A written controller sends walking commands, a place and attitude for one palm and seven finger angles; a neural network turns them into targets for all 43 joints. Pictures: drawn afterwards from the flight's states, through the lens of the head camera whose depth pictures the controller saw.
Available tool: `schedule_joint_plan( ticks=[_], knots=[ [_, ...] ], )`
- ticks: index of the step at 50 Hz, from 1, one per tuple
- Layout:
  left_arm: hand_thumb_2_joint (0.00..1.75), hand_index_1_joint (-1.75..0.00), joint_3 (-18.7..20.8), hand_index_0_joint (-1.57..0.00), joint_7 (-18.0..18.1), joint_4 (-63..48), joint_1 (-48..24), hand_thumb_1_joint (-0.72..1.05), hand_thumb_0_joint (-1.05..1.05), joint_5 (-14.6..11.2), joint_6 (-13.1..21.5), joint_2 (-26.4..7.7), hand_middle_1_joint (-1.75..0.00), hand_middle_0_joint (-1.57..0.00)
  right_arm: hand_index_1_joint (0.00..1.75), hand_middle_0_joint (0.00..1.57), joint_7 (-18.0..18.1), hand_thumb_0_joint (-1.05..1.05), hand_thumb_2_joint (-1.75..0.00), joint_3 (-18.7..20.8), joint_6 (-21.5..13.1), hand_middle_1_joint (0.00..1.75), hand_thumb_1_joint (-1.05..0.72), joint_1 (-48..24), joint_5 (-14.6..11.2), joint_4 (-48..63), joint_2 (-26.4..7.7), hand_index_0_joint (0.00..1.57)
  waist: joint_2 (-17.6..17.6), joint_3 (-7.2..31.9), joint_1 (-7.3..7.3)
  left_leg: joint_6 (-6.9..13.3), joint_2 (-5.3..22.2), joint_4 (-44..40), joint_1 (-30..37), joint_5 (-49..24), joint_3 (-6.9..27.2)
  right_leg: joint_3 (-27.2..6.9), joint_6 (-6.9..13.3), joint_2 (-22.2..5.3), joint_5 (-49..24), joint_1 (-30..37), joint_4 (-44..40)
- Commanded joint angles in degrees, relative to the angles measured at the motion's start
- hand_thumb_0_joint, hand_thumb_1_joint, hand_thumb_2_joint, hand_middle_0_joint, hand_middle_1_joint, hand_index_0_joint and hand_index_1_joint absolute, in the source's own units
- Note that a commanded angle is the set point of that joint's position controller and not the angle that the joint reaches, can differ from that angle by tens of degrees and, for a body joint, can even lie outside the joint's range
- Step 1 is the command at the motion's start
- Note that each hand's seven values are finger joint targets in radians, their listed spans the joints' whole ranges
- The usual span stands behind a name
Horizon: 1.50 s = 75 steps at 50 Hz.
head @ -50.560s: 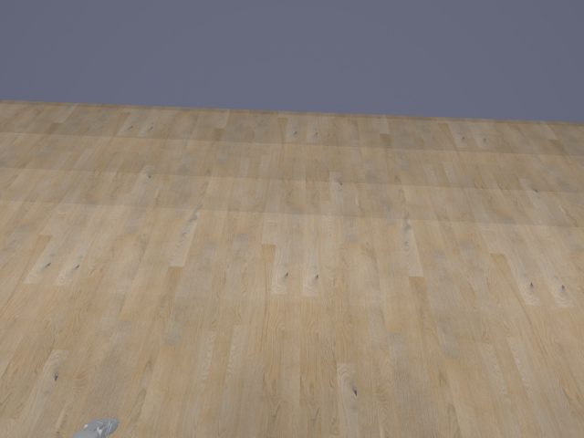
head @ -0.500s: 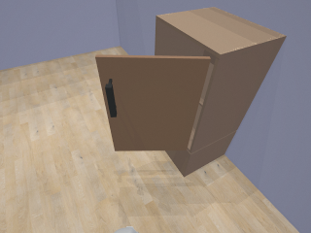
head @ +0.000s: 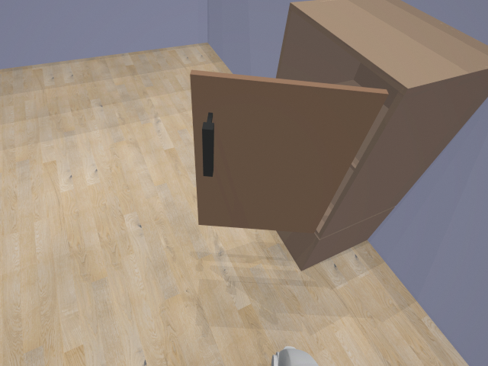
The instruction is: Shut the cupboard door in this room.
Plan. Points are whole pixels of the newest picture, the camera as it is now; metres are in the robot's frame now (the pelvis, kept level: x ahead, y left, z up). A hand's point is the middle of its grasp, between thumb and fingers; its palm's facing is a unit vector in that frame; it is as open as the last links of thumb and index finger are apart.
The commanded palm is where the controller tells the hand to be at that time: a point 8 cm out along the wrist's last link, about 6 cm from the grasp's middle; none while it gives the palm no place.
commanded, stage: shuffle to correct the standing spot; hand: left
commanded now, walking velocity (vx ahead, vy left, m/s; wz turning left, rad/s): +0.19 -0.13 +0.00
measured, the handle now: (209, 145) +0.60 +0.11 -0.03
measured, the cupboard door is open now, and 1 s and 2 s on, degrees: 62 62 62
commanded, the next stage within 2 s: come to a stop and stand still in 0.32 s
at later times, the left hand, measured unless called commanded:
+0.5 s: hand (187, 337) +0.20 +0.11 -0.19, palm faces +0.04 -0.98 -0.19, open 7.1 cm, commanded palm none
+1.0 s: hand out of the picture +0.15 +0.12 -0.18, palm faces +0.04 -0.97 -0.24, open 7.4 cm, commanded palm none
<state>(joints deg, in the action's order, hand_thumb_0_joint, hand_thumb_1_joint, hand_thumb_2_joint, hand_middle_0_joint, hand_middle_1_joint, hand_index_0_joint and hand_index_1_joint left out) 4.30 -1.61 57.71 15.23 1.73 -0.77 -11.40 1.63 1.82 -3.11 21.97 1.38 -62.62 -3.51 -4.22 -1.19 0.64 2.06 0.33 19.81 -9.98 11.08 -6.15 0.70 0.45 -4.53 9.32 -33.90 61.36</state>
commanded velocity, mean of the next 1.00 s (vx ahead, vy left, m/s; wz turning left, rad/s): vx -0.02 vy -0.03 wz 0.00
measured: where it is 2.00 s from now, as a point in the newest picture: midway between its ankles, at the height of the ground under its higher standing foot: outside the picture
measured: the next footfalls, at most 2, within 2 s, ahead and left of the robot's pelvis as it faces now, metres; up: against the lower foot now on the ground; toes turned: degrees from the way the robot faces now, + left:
right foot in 0.26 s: +0.17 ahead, -0.18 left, +0.00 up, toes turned -6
left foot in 0.54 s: +0.17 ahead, +0.04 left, +0.00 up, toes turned +2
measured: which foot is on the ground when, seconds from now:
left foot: down 0.00-0.26, up 0.28-0.52, down 0.54-1.00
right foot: up 0.00-0.24, down 0.26-1.00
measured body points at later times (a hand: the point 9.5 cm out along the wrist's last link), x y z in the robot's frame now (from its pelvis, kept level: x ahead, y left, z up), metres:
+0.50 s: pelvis +0.13 -0.07 -0.01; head +0.17 -0.06 +0.43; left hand +0.20 +0.16 -0.17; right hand +0.15 -0.32 -0.16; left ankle +0.15 +0.02 -0.73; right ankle +0.13 -0.17 -0.75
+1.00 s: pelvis +0.13 -0.06 -0.01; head +0.17 -0.06 +0.43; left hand +0.15 +0.17 -0.17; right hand +0.24 -0.30 -0.15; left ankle +0.13 +0.04 -0.73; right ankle +0.13 -0.18 -0.74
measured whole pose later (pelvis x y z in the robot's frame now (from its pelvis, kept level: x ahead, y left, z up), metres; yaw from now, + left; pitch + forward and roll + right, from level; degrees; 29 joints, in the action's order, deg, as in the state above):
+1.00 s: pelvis +0.13 -0.06 -0.01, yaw -1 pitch -1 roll +1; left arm 1.7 3.4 53.8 16.9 1.7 -0.9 -9.6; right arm 1.0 3.1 2.5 6.0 -0.1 -53.3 -10.4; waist -0.8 -5.7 -1.5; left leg -0.5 -1.2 39.2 -16.9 20.1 -2.8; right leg 4.8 1.0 -2.8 16.8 -14.5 33.9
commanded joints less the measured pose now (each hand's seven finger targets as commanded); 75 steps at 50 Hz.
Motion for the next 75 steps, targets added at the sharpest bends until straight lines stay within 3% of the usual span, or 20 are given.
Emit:
schedule_joint_plan(
  ticks=[1,7,11,12,13,15,17,19,24,28,32,37,40,42,45,46,48,53,60,75],
  knots=[
    [0.9,-0.3,-0.65,-0.2,-0.11,-4.42,-4.03,0.9,0.0,-0.04,0.65,0.23,-0.3,-0.2,0.3,0.2,0.83,0.0,-0.9,2.22,-1.15,0.3,-0.9,6.22,0.07,0.7,-10.19,0.2,8.44,-3.97,1.53,7.65,16.52,-11.68,4.36,-1.42,11.64,-0.59,-1.07,-2.8,-0.63,-7.2,-5.83],
    [0.9,-0.3,-1.05,-0.2,-0.16,-6.18,-10.74,0.9,0.0,-0.45,1.38,0.4,-0.3,-0.2,0.3,0.2,0.38,0.0,-0.9,2.95,-0.28,0.3,-0.9,6.39,0.85,0.55,-10.99,0.2,11.68,-4.16,3.7,6.79,15.77,-7.82,3.47,-9.82,8.76,3.63,-0.44,-0.97,3.59,3.14,-23.26],
    [0.9,-0.3,-0.04,-0.2,0.18,-2.79,-0.84,0.9,0.0,-0.47,2.2,-1.85,-0.3,-0.2,0.3,0.2,0.31,0.0,-0.9,3.29,0.56,0.3,-0.9,4.43,0.51,0.47,-11.6,0.2,7.9,2.15,-1.0,3.17,11.8,5.12,-1.72,-9.03,5.56,6.02,1.04,2.36,-0.64,25.98,-37.0],
    [0.9,-0.3,0.66,-0.2,0.83,-0.57,5.37,0.9,0.0,-0.28,2.63,-5.49,-0.3,-0.2,0.3,0.2,-0.22,0.0,-0.9,2.91,0.51,0.3,-0.9,4.57,-0.05,0.48,-9.87,0.2,1.6,5.19,-3.79,1.08,8.48,15.55,-11.69,-4.22,2.06,-0.09,3.65,-2.66,-1.9,39.49,-36.97],
    [0.9,-0.3,1.75,-0.2,1.51,0.81,11.19,0.9,0.0,-0.28,2.79,-10.38,-0.3,-0.2,0.3,0.2,-0.39,0.0,-0.9,1.85,0.66,0.3,-0.9,5.01,-0.47,1.71,-6.38,0.2,-12.02,8.84,-5.25,-1.75,1.22,31.86,-25.08,19.33,-3.48,-15.41,9.12,-15.76,-6.23,50.04,-40.43],
    [0.9,-0.3,1.55,-0.2,2.31,0.4,8.41,0.9,0.0,-0.63,2.71,-8.64,-0.3,-0.2,0.3,0.2,-0.1,0.0,-0.9,2.71,1.52,0.3,-0.9,-2.28,-0.57,3.95,-9.3,0.2,-10.45,5.81,-5.32,-1.22,3.51,49.06,-28.8,22.49,4.27,-17.4,14.08,-16.45,-8.99,40.12,-44.54],
    [0.9,-0.3,0.4,-0.2,3.28,-1.44,0.76,0.9,0.0,-0.58,2.63,-4.03,-0.3,-0.2,0.3,0.2,-0.63,0.0,-0.9,2.87,2.06,0.3,-0.9,-2.99,-0.04,3.72,-8.85,0.2,-0.8,2.56,-1.35,-1.84,6.18,48.05,-25.24,16.68,4.75,-8.66,13.22,-13.12,-8.77,32.19,-44.3],
    [0.9,-0.3,-0.38,-0.2,3.55,-2.01,-2.01,0.9,0.0,0.04,3.14,-2.88,-0.3,-0.2,0.3,0.2,-0.94,0.0,-0.9,2.36,2.76,0.3,-0.9,-1.63,0.23,3.66,-6.94,0.2,-2.45,0.77,1.18,-2.4,6.34,40.68,-19.39,14.82,3.56,-3.19,11.93,-11.52,-13.08,24.42,-44.61],
    [0.9,-0.3,-0.91,-0.2,3.28,-2.51,-3.69,0.9,0.0,-0.69,2.09,-3.23,-0.3,-0.2,0.3,0.2,-0.66,0.0,-0.9,0.75,2.3,0.3,-0.9,-0.06,0.29,2.97,-4.92,0.2,1.02,0.72,1.92,-3.66,2.4,12.16,-2.58,0.52,-0.75,-0.42,8.48,-6.92,-12.62,18.74,-38.25],
    [0.9,-0.3,-2.35,-0.2,3.56,-1.15,1.18,0.9,0.0,-1.22,0.8,-0.43,-0.3,-0.2,0.3,0.2,0.43,0.0,-0.9,0.84,1.98,0.3,-0.9,-5.48,-0.18,3.62,-13.19,0.2,15.4,2.63,-1.03,4.24,16.45,4.55,1.33,-41.55,12.39,3.84,-0.54,0.25,5.04,22.39,-32.37],
    [0.9,-0.3,-1.76,-0.2,3.93,-0.55,2.29,0.9,0.0,-0.99,0.14,-3.84,-0.3,-0.2,0.3,0.2,1.42,0.0,-0.9,1.75,2.92,0.3,-0.9,-9.22,-0.91,4.89,-13.6,0.2,13.43,2.49,-1.1,3.53,13.0,6.17,5.87,-47.04,9.1,1.9,-0.19,-0.98,-4.32,21.85,-32.42],
    [0.9,-0.3,-0.53,-0.2,4.12,-3.27,3.71,0.9,0.0,-0.2,0.12,-5.61,-0.3,-0.2,0.3,0.2,1.17,0.0,-0.9,3.51,4.8,0.3,-0.9,-10.65,-0.69,7.93,-14.06,0.2,2.29,7.15,-0.52,0.89,9.36,12.95,5.2,-30.99,4.37,-1.82,1.61,-4.68,-27.28,22.72,-32.01],
    [0.9,-0.3,-0.15,-0.2,4.28,-4.38,4.15,0.9,0.0,0.23,-0.1,-6.97,-0.3,-0.2,0.3,0.2,0.55,0.0,-0.9,3.15,5.66,0.3,-0.9,-13.07,-0.62,9.52,-10.7,0.2,-7.79,4.57,-1.85,-2.56,1.69,22.63,-6.58,3.5,1.3,-8.21,8.58,-13.24,-43.65,26.83,-34.88],
    [0.9,-0.3,-0.16,-0.2,4.61,-4.44,4.54,0.9,0.0,0.47,-0.32,-6.66,-0.3,-0.2,0.3,0.2,0.46,0.0,-0.9,2.88,6.29,0.3,-0.9,-16.02,-0.69,10.33,-9.33,0.2,-6.24,3.01,-3.48,-3.16,-0.24,34.55,-12.76,20.25,4.71,-9.76,13.86,-15.92,-43.65,27.62,-37.37],
    [0.9,-0.3,-0.04,-0.2,4.47,-5.27,2.02,0.9,0.0,0.71,-0.02,-7.36,-0.3,-0.2,0.3,0.2,-0.13,0.0,-0.9,2.48,6.02,0.3,-0.9,-16.25,-1.11,9.92,-8.9,0.2,-5.06,0.59,-2.17,-3.66,-0.19,32.7,-13.3,19.38,5.58,-6.46,12.98,-12.95,-37.37,26.95,-37.12],
    [0.9,-0.3,-0.5,-0.2,6.74,-7.19,3.71,0.9,0.0,0.6,1.12,-9.23,-0.3,-0.2,0.3,0.2,-0.22,0.0,-0.9,2.26,3.69,0.3,-0.9,-16.0,-1.52,14.79,-11.45,0.2,-5.48,8.62,-0.74,-3.74,-2.53,28.94,-17.18,22.69,2.44,-14.04,9.04,-11.22,-67.27,37.62,-33.43],
    [0.9,-0.3,0.1,-0.2,6.75,-9.35,2.69,0.9,0.0,0.0,1.78,-10.85,-0.3,-0.2,0.3,0.2,-0.88,0.0,-0.9,1.56,2.91,0.3,-0.9,-11.09,-1.82,14.3,-9.75,0.2,-2.02,13.92,0.51,-1.71,-2.71,12.18,-7.7,3.67,2.31,-4.02,6.08,-9.31,-53.92,37.24,-23.13],
    [0.9,-0.3,-1.51,-0.2,5.63,-9.32,4.21,0.9,0.0,-0.14,0.2,-5.11,-0.3,-0.2,0.3,0.2,-0.39,0.0,-0.9,1.27,2.74,0.3,-0.9,-10.34,-0.62,15.25,-14.57,0.2,10.04,2.06,-1.59,3.58,8.51,8.45,-3.31,-28.96,13.75,1.71,1.1,0.13,-0.17,21.76,-29.51],
    [0.9,-0.3,-2.05,-0.2,3.74,-9.88,3.13,0.9,0.0,-0.35,-0.47,-6.12,-0.3,-0.2,0.3,0.2,-0.89,0.0,-0.9,0.66,3.26,0.3,-0.9,-9.92,-0.02,15.8,-14.86,0.2,7.61,-4.26,-1.49,2.25,4.85,-3.51,-16.63,21.57,16.39,-1.22,2.3,0.76,13.18,22.26,-34.71],
    [0.9,-0.3,-1.23,-0.2,3.89,-5.51,17.59,0.9,0.0,0.02,-1.57,-2.12,-0.3,-0.2,0.3,0.2,-1.26,0.0,-0.9,1.89,5.36,0.3,-0.9,-11.42,-0.11,13.59,-16.42,0.2,7.64,-3.87,-4.67,3.72,6.77,-7.97,-29.26,31.34,18.2,1.09,1.75,6.15,13.27,30.32,-24.25]
  ],
)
